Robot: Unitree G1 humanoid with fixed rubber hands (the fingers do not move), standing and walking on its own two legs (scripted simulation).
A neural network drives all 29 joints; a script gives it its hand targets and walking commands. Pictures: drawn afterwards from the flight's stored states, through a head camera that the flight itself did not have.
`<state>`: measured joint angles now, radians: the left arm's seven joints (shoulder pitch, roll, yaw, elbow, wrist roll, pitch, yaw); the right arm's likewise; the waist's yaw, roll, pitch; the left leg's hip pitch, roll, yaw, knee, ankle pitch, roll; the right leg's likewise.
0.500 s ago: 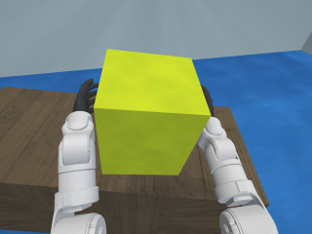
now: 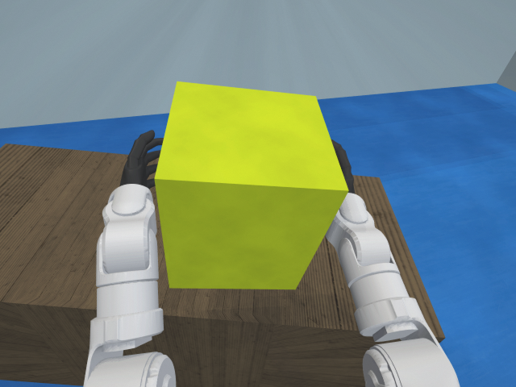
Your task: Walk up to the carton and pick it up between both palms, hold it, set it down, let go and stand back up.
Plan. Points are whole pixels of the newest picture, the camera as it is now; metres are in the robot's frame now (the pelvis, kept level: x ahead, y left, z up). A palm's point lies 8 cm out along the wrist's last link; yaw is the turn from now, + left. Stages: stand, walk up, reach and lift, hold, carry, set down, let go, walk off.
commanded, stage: hold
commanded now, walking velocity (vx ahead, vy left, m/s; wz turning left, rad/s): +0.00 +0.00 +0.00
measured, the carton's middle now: (241, 194) +0.37 +0.01 +0.15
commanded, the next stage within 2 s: none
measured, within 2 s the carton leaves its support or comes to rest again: neither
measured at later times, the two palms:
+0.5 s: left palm (138, 186) +0.35 +0.16 +0.18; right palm (339, 191) +0.35 -0.14 +0.17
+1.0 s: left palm (142, 183) +0.36 +0.16 +0.18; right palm (339, 191) +0.36 -0.14 +0.16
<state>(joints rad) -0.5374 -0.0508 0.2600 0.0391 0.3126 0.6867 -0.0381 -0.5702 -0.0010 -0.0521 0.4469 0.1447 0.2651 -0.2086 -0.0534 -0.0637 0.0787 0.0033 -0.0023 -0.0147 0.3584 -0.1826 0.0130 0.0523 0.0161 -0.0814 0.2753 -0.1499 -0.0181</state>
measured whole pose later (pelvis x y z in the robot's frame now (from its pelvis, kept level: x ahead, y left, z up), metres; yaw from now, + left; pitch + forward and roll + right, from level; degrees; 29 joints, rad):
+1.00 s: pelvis +0.00 +0.00 +0.00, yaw +0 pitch -10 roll -1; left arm -0.56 -0.05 0.27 0.06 0.32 0.69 -0.04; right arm -0.58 -0.02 -0.03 0.47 0.16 0.25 -0.22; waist -0.06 -0.06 0.09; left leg 0.01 0.00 -0.01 0.36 -0.19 0.01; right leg 0.05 0.02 -0.08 0.28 -0.16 -0.02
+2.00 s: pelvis +0.00 +0.00 +0.00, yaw +0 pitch -11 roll -1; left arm -0.53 -0.05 0.26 0.04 0.32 0.69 -0.05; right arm -0.56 -0.01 -0.03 0.45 0.16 0.26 -0.22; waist -0.06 -0.07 0.09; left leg 0.02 0.00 -0.02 0.36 -0.19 0.01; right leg 0.07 0.02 -0.09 0.28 -0.15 -0.02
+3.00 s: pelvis +0.00 +0.00 +0.00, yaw +0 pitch -11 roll -1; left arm -0.52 -0.05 0.25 0.02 0.32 0.70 -0.04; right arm -0.56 -0.01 -0.04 0.44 0.15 0.25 -0.21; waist -0.07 -0.06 0.09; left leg 0.01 0.00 -0.01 0.36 -0.19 0.01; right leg 0.06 0.02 -0.08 0.27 -0.15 -0.02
